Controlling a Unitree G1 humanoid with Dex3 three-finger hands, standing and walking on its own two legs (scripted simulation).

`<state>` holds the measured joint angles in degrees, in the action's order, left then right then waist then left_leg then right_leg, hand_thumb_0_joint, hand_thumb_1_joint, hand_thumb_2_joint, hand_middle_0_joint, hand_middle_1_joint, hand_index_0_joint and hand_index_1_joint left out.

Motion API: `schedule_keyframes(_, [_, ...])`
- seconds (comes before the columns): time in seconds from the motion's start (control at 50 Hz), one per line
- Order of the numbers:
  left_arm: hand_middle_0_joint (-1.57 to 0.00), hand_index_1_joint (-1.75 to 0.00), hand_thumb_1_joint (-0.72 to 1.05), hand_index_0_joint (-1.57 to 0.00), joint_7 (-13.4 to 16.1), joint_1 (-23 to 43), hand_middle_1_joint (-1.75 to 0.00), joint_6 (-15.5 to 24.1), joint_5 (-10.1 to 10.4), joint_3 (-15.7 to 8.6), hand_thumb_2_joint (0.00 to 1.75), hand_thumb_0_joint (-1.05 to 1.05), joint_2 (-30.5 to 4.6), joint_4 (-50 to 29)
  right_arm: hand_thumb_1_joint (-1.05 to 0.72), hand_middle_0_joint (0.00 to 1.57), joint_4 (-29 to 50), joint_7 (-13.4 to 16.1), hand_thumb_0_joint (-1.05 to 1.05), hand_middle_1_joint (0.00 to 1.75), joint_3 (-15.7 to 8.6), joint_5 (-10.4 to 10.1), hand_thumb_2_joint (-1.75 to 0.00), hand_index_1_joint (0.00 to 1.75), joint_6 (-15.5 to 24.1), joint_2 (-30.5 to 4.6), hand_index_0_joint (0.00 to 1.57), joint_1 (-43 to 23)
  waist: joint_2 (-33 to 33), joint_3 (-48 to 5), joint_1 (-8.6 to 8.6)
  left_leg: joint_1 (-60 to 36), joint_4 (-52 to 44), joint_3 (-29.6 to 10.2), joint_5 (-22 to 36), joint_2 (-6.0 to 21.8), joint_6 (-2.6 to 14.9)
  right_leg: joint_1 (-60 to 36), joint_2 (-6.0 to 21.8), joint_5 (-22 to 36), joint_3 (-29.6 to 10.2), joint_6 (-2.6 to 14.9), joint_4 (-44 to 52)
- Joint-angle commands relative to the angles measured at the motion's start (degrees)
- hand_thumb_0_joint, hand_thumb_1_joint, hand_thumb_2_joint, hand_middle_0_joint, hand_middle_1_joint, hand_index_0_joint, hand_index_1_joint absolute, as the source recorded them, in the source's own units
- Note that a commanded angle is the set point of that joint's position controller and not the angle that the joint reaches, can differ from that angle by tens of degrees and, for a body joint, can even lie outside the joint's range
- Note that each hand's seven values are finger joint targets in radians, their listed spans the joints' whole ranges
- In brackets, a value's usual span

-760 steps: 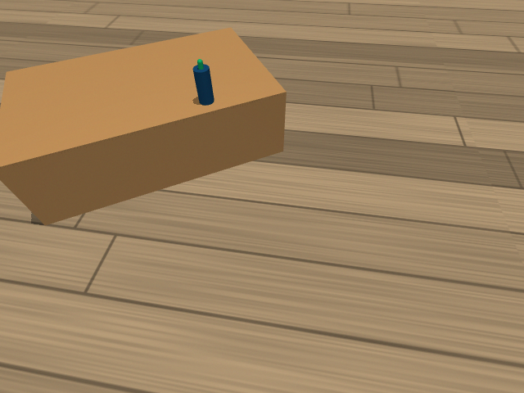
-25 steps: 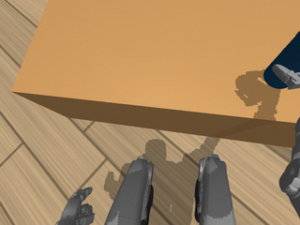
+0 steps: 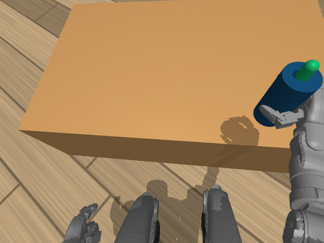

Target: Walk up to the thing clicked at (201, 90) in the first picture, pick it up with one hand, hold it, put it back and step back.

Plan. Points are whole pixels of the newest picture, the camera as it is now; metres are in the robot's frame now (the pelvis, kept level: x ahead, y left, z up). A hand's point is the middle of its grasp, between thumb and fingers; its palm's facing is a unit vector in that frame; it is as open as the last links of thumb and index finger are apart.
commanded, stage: lift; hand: right
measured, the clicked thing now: (286, 94) +0.42 -0.24 +0.05
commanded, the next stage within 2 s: hold in 0.98 s
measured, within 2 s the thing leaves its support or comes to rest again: neither
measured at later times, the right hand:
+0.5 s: hand (286, 97) +0.38 -0.21 +0.11, palm faces +0.25 +0.97 +0.01, open 10.2 cm
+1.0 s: hand (286, 88) +0.38 -0.20 +0.14, palm faces +0.24 +0.97 +0.01, open 10.2 cm
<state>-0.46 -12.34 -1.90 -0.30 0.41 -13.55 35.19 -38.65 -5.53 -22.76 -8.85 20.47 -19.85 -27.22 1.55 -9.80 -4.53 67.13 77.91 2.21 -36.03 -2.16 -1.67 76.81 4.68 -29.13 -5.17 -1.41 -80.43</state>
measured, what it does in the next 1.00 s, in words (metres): rises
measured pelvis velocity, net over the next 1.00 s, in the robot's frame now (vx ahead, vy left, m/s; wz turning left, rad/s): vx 0.04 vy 0.00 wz -0.03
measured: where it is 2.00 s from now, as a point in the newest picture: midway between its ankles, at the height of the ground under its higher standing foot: outside the picture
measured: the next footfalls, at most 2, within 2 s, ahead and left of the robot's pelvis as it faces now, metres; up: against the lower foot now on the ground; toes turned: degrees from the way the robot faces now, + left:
none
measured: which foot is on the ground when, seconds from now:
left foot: down 0.00-1.00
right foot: down 0.00-1.00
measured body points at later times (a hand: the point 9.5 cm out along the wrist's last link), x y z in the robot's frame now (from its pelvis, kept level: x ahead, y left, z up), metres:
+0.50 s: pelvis +0.02 +0.00 +0.07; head +0.10 -0.01 +0.51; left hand +0.15 +0.25 -0.04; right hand +0.36 -0.26 +0.11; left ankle +0.01 +0.14 -0.59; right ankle +0.07 -0.13 -0.59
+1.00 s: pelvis +0.04 +0.00 +0.09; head +0.10 -0.01 +0.54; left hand +0.17 +0.25 -0.02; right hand +0.36 -0.25 +0.14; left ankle +0.01 +0.14 -0.59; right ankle +0.07 -0.13 -0.59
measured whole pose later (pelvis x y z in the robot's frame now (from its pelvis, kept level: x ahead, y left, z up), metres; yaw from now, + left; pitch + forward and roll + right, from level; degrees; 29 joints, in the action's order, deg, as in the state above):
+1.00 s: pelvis +0.04 +0.00 +0.09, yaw -2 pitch +12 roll +2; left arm 1.8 -13.4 0.2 0.0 -0.7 -12.4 37.6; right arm -25.0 0.7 -11.8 -9.6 21.3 -10.2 -9.5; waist 1.0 -4.4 -1.7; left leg 34.9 52.0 -0.5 -28.8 -0.3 -1.6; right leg 42.6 3.7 -22.9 -0.8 -1.4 -53.8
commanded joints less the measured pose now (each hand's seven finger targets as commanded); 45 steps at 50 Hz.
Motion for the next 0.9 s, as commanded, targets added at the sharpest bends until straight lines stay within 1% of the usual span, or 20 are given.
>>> schedule_keyframes(0.0, [-0.19, -0.28, 0.89, -0.2, 1.3, -3.9, -0.29, 2.5, 0.3, -4.0, 0.88, 0.0, -9.9, -4.7, -0.12, 1.25, 16.6, 2.0, 0.0, 1.42, -0.3, -0.6, -1.31, 1.42, 4.0, -10.7, 1.3, -15.3, 7.4, -24.5, 0.0, -8.5, -14.3, 1.6, 15.6, -1.1, 3.15, -33.3, -0.8, 11.3, 0.9, 1.7, 15.4])
schedule_keyframes(0.02, [-0.19, -0.29, 0.88, -0.2, 1.4, -3.2, -0.29, 2.6, 0.4, -3.8, 0.89, 0.0, -9.8, -5.1, -0.14, 1.25, 18.0, 2.4, 0.0, 1.42, 0.4, -0.5, -1.32, 1.42, 3.9, -10.2, 1.3, -13.5, 8.5, -23.1, 0.88, -9.3, -15.0, 1.7, 14.5, -0.9, 3.34, -34.4, -0.8, 10.2, 0.9, 1.39, 17.2])
schedule_keyframes(0.04, [-0.19, -0.29, 0.88, -0.2, 1.4, -3.1, -0.29, 2.7, 0.3, -3.9, 0.89, 0.0, -9.5, -5.1, -0.13, 1.25, 18.5, 2.7, 0.0, 1.42, 2.4, -0.7, -1.31, 1.42, 3.9, -7.8, 1.29, -13.1, 7.7, -22.5, 0.32, -10.8, -16.1, 1.4, 15.1, -0.9, 3.27, -34.7, -0.9, 10.3, 1.1, 1.48, 18.0])
schedule_keyframes(0.08, [-0.19, -0.29, 0.88, -0.2, 1.6, -3.0, -0.29, 3.1, 0.4, -3.7, 0.89, 0.0, -8.9, -4.8, -0.14, 1.24, 18.6, 3.6, 0.0, 1.4, 2.2, -0.8, -1.3, 1.4, 3.9, -7.8, 1.28, -10.9, 6.3, -21.1, 0.81, -13.4, -17.9, 1.0, 16.1, -0.7, 3.05, -34.8, -1.0, 10.8, 1.8, 1.7, 18.8])
schedule_keyframes(0.1, [-0.19, -0.29, 0.88, -0.2, 1.8, -3.0, -0.29, 3.4, 0.3, -3.7, 0.89, 0.0, -8.4, -4.7, -0.11, 1.23, 19.2, 3.7, 0.0, 1.4, 3.1, -0.9, -1.3, 1.4, 3.9, -6.2, 1.27, -11.2, 4.8, -20.5, -0.41, -14.0, -18.8, 0.9, 16.9, -0.7, 2.77, -34.6, -1.1, 11.0, 2.0, 2.0, 18.7])
schedule_keyframes(0.14, [-0.19, -0.29, 0.88, -0.19, 1.9, -2.8, -0.29, 3.6, 0.3, -3.6, 0.89, 0.0, -8.4, -4.6, -0.12, 1.25, 19.3, 4.1, 0.0, 1.42, 3.1, -1.0, -1.31, 1.42, 3.9, -6.2, 1.3, -8.4, 4.2, -19.8, 0.33, -16.9, -19.9, 0.4, 19.6, -0.5, 2.56, -35.5, -1.4, 13.4, 2.6, 2.19, 19.3])
schedule_keyframes(0.24, [-0.19, -0.28, 0.89, -0.19, 2.0, -2.4, -0.29, 4.0, 0.2, -3.8, 0.89, 0.0, -8.2, -4.4, -0.16, 1.26, 20.2, 4.4, 0.0, 1.42, 5.7, -0.8, -1.32, 1.42, 4.2, -3.1, 1.31, -6.8, 3.6, -17.0, -0.05, -19.0, -22.8, 0.6, 17.4, -0.4, 2.73, -38.2, -1.6, 11.4, 2.8, 1.87, 23.3])
schedule_keyframes(0.34, [-0.19, -0.28, 0.89, -0.19, 2.3, -1.5, -0.29, 4.5, 0.3, -3.2, 0.88, 0.0, -7.5, -5.6, -0.16, 1.25, 24.9, 4.6, 0.0, 1.41, 5.4, -1.2, -1.3, 1.41, 4.9, -3.6, 1.3, -3.3, 4.4, -20.0, 1.76, -24.4, -25.1, -0.1, 22.3, -0.1, 2.25, -43.3, -1.8, 16.2, 3.6, 1.81, 24.8])
schedule_keyframes(0.36, [-0.18, -0.28, 0.9, -0.19, 2.3, -2.5, -0.29, 4.6, 0.3, -3.7, 0.88, 0.0, -7.8, -4.6, -0.17, 1.26, 22.9, 4.6, 0.0, 1.42, 6.0, -1.4, -1.31, 1.42, 4.7, -2.2, 1.31, -3.9, 2.1, -19.3, 0.45, -24.5, -25.3, 0.2, 23.1, -0.2, 2.18, -43.3, -1.7, 16.7, 3.3, 2.06, 24.8])
schedule_keyframes(0.38, [-0.19, -0.28, 0.89, -0.19, 2.4, -1.9, -0.29, 4.5, 0.2, -3.7, 0.88, 0.0, -7.7, -4.5, -0.16, 1.26, 23.4, 5.1, 0.0, 1.42, 4.7, -1.3, -1.31, 1.42, 4.8, -3.9, 1.31, -3.0, 3.1, -16.7, 1.74, -25.2, -26.0, -0.3, 23.0, -0.1, 2.07, -42.2, -1.9, 16.4, 3.8, 2.02, 25.3])
schedule_keyframes(0.4, [-0.19, -0.28, 0.89, -0.19, 2.4, -2.2, -0.29, 4.6, 0.3, -3.5, 0.88, 0.0, -7.2, -4.4, -0.15, 1.26, 22.3, 5.1, 0.0, 1.43, 6.4, -1.4, -1.31, 1.43, 4.7, -1.5, 1.31, -1.6, 1.2, -17.1, 0.82, -26.3, -26.6, -0.5, 25.1, 0.1, 1.62, -41.9, -2.0, 17.5, 4.0, 2.41, 24.7])
schedule_keyframes(0.44, [-0.19, -0.28, 0.9, -0.19, 2.7, -1.5, -0.29, 4.6, 0.3, -3.4, 0.88, 0.0, -7.3, -4.3, -0.18, 1.27, 21.7, 5.5, 0.0, 1.43, 5.3, -1.3, -1.32, 1.43, 4.7, -2.8, 1.32, -2.2, 1.9, -13.5, 1.01, -25.9, -27.6, -0.5, 22.4, 0.1, 1.97, -41.7, -1.9, 15.3, 4.1, 2.2, 26.8])
schedule_keyframes(0.5, [-0.18, -0.28, 0.9, -0.19, 2.7, -1.6, -0.29, 4.6, 0.3, -3.6, 0.88, 0.0, -7.4, -4.4, -0.18, 1.26, 22.3, 5.6, 0.0, 1.41, 6.5, -1.1, -1.3, 1.41, 5.1, -1.3, 1.31, -0.5, 0.5, -13.8, 1.49, -27.5, -28.7, -0.7, 22.3, 0.2, 1.91, -43.5, -1.9, 15.1, 4.2, 2.23, 28.0])
schedule_keyframes(0.62, [-0.18, -0.28, 0.9, -0.19, 2.8, -1.7, -0.29, 4.6, 0.3, -3.5, 0.87, 0.0, -6.8, -4.1, -0.17, 1.25, 24.9, 5.9, 0.0, 1.41, 7.5, -1.0, -1.29, 1.41, 5.1, -0.9, 1.3, 0.5, 1.8, -14.0, 1.97, -30.9, -30.6, -1.1, 25.8, 0.5, 1.59, -46.6, -2.2, 18.2, 4.8, 2.23, 29.4])
schedule_keyframes(0.64, [-0.18, -0.28, 0.9, -0.19, 2.8, -1.8, -0.29, 4.8, 0.4, -3.6, 0.87, 0.0, -6.9, -4.9, -0.18, 1.27, 24.6, 5.7, 0.0, 1.42, 8.5, -1.2, -1.3, 1.42, 4.9, 1.3, 1.31, 2.1, 0.5, -15.7, 1.69, -31.5, -30.6, -1.0, 27.7, 0.4, 1.53, -48.4, -2.1, 20.3, 4.7, 2.27, 29.4])
schedule_keyframes(0.66, [-0.18, -0.28, 0.9, -0.19, 2.9, -1.9, -0.29, 4.5, 0.4, -3.8, 0.87, 0.0, -7.2, -3.7, -0.19, 1.26, 24.3, 5.9, 0.0, 1.42, 7.5, -1.0, -1.3, 1.41, 4.9, -0.7, 1.31, 1.2, 1.7, -13.6, 2.06, -31.0, -30.7, -0.8, 26.5, 0.4, 1.74, -48.1, -2.0, 19.6, 4.7, 2.08, 30.1])
schedule_keyframes(0.74, [-0.18, -0.28, 0.9, -0.19, 2.8, -0.8, -0.29, 4.6, 0.4, -3.7, 0.87, 0.0, -7.0, -4.5, -0.2, 1.28, 24.2, 5.9, 0.0, 1.42, 9.0, -1.1, -1.3, 1.42, 5.0, 1.5, 1.32, 1.7, 0.8, -10.4, 1.8, -30.2, -32.0, -0.5, 22.4, 0.2, 2.05, -47.9, -1.9, 16.0, 4.5, 1.91, 32.3])
schedule_keyframes(0.76, [-0.19, -0.28, 0.9, -0.19, 2.8, -0.9, -0.29, 4.5, 0.4, -3.6, 0.88, 0.0, -6.9, -4.1, -0.2, 1.28, 25.4, 6.1, 0.0, 1.43, 8.3, -0.9, -1.31, 1.43, 5.1, 0.2, 1.32, 1.7, 2.4, -10.7, 2.62, -30.6, -32.2, -0.6, 22.0, 0.3, 2.17, -48.9, -1.9, 15.9, 4.6, 1.77, 32.8])
schedule_keyframes(0.86, [-0.18, -0.28, 0.9, -0.19, 2.9, -1.3, -0.29, 4.5, 0.4, -4.0, 0.88, 0.0, -6.9, -4.8, -0.16, 1.25, 26.8, 6.1, 0.0, 1.4, 8.6, -1.1, -1.28, 1.4, 5.3, 0.9, 1.3, 2.6, 0.9, -14.1, 2.9, -34.6, -32.9, -0.8, 27.3, 0.5, 1.66, -51.1, -2.1, 21.0, 4.9, 1.95, 32.7])
schedule_keyframes(0.88, [-0.19, -0.28, 0.9, -0.19, 3.0, -1.1, -0.29, 4.4, 0.4, -3.7, 0.88, 0.0, -6.6, -4.3, -0.17, 1.25, 25.9, 6.4, 0.0, 1.4, 8.4, -1.2, -1.29, 1.4, 5.2, 0.7, 1.3, 3.1, -0.1, -11.8, 2.67, -34.6, -33.2, -0.9, 27.5, 0.6, 1.5, -50.2, -2.1, 20.8, 5.1, 2.08, 32.8])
